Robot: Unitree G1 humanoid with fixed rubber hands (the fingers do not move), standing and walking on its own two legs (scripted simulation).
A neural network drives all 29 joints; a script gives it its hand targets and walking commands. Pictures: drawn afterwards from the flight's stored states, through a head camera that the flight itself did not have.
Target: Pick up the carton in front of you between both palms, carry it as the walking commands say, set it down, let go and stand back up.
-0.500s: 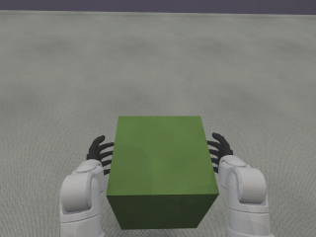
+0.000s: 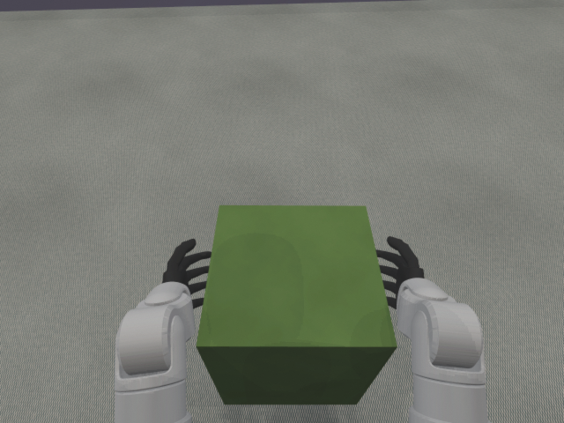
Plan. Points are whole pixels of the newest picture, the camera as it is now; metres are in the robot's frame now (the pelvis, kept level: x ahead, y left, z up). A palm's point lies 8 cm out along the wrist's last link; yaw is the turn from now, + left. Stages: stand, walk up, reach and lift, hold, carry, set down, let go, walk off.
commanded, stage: carry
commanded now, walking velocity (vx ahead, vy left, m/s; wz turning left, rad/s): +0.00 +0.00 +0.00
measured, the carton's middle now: (291, 310) +0.28 +0.00 -0.03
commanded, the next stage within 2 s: none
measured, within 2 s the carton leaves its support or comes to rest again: neither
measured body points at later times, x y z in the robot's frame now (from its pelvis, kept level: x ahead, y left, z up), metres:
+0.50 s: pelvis +0.14 +0.02 -0.01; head +0.12 +0.03 +0.44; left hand +0.43 +0.17 +0.07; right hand +0.42 -0.14 +0.07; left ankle +0.13 +0.13 -0.74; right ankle +0.07 -0.08 -0.74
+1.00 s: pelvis +0.12 +0.03 -0.01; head +0.09 +0.03 +0.44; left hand +0.42 +0.17 +0.03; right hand +0.40 -0.13 +0.03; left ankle +0.13 +0.13 -0.74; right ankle +0.07 -0.08 -0.74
